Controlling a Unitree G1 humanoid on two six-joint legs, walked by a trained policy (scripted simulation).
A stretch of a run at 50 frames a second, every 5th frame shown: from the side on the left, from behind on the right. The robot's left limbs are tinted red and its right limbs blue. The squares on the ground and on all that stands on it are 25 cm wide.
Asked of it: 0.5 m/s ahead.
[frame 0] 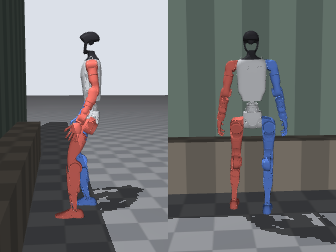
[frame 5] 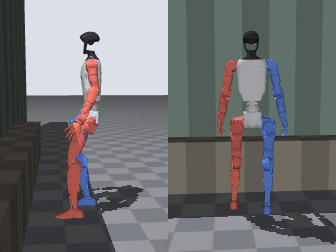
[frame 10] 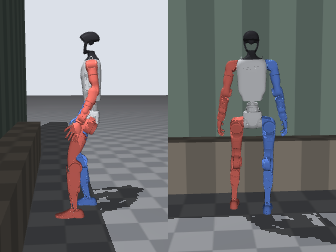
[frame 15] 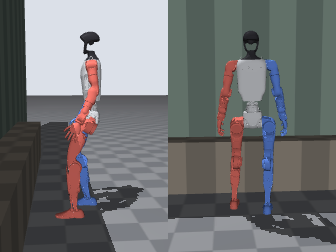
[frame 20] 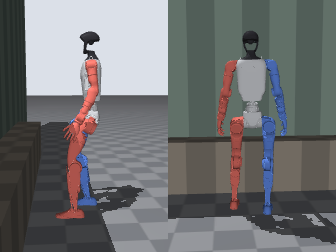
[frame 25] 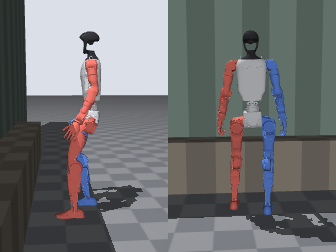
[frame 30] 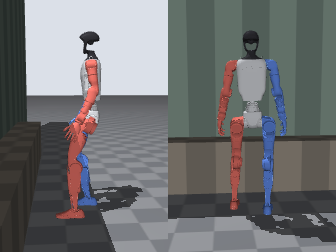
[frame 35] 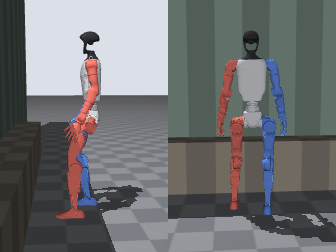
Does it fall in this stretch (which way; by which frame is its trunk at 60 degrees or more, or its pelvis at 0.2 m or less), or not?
no
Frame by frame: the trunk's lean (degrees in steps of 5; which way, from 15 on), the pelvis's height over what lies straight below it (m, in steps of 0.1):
0: 0, 0.8
5: 0, 0.8
10: 0, 0.8
15: 0, 0.8
20: 0, 0.8
25: 0, 0.8
30: 0, 0.8
35: 0, 0.8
